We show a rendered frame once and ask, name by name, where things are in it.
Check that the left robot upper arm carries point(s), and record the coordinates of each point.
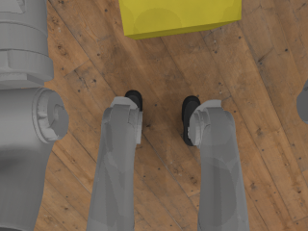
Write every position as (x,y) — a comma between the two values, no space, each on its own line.
(31,120)

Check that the left robot forearm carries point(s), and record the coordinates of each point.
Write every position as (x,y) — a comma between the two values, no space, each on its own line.
(24,56)

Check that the left robot thigh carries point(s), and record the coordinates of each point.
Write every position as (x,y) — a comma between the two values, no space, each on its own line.
(112,196)

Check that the carton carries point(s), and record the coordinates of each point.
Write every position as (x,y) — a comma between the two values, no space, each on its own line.
(147,19)

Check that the right robot upper arm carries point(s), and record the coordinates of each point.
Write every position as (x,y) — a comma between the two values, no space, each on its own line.
(302,103)

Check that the robot right shin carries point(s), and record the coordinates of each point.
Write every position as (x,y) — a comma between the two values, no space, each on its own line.
(213,103)

